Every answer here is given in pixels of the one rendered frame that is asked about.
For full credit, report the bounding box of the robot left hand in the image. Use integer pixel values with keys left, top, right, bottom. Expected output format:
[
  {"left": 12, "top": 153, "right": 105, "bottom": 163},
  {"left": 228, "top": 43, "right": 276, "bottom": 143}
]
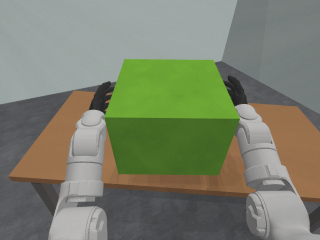
[{"left": 89, "top": 81, "right": 115, "bottom": 115}]

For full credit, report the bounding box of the robot right hand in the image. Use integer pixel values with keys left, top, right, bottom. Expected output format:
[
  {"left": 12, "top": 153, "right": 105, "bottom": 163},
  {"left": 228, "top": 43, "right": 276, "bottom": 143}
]
[{"left": 223, "top": 75, "right": 248, "bottom": 106}]

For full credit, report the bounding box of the carton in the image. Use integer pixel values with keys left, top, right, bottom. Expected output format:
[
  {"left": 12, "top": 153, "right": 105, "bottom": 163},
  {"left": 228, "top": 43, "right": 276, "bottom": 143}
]
[{"left": 104, "top": 59, "right": 240, "bottom": 176}]

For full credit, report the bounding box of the right robot upper arm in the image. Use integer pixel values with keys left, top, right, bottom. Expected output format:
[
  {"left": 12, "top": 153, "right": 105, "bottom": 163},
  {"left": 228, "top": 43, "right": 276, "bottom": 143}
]
[{"left": 246, "top": 190, "right": 320, "bottom": 240}]

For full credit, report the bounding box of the right robot forearm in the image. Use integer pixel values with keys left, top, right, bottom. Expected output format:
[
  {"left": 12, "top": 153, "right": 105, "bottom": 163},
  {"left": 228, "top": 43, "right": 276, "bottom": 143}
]
[{"left": 234, "top": 104, "right": 310, "bottom": 230}]

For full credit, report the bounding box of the table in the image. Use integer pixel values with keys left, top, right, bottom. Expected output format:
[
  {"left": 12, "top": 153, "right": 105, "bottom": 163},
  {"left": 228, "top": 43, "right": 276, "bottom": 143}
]
[{"left": 8, "top": 90, "right": 320, "bottom": 233}]

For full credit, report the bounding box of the left robot forearm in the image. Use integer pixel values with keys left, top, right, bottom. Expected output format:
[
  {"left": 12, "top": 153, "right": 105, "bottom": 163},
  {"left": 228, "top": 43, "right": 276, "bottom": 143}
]
[{"left": 48, "top": 109, "right": 107, "bottom": 240}]

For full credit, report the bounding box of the left robot upper arm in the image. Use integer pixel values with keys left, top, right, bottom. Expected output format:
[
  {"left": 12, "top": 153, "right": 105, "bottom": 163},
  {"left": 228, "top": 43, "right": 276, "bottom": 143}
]
[{"left": 49, "top": 206, "right": 108, "bottom": 240}]

